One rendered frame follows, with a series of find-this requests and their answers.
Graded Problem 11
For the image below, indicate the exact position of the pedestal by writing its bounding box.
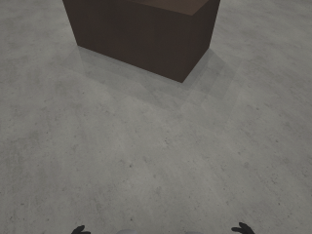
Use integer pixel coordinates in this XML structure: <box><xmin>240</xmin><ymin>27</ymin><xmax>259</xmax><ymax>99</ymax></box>
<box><xmin>62</xmin><ymin>0</ymin><xmax>220</xmax><ymax>83</ymax></box>

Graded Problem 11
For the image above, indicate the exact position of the robot right hand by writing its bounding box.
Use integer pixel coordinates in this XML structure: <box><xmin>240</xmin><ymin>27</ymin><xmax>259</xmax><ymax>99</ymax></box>
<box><xmin>231</xmin><ymin>222</ymin><xmax>254</xmax><ymax>234</ymax></box>

